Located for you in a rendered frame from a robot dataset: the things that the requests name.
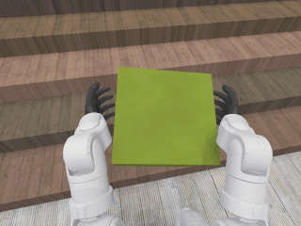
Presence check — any left robot hand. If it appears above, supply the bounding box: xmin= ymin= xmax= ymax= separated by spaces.
xmin=85 ymin=82 xmax=116 ymax=120

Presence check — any robot left forearm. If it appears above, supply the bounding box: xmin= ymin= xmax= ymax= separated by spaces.
xmin=63 ymin=112 xmax=115 ymax=226

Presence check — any right robot hand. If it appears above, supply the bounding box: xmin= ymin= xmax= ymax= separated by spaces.
xmin=213 ymin=85 xmax=240 ymax=126

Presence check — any right robot thigh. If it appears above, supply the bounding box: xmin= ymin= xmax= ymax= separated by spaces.
xmin=175 ymin=210 xmax=211 ymax=226

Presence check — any carton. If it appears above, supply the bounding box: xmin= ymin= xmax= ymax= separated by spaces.
xmin=111 ymin=66 xmax=221 ymax=167

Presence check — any robot right forearm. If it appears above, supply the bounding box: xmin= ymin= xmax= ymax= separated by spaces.
xmin=216 ymin=114 xmax=273 ymax=226

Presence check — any robot left upper arm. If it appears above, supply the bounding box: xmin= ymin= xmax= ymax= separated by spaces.
xmin=77 ymin=215 xmax=125 ymax=226

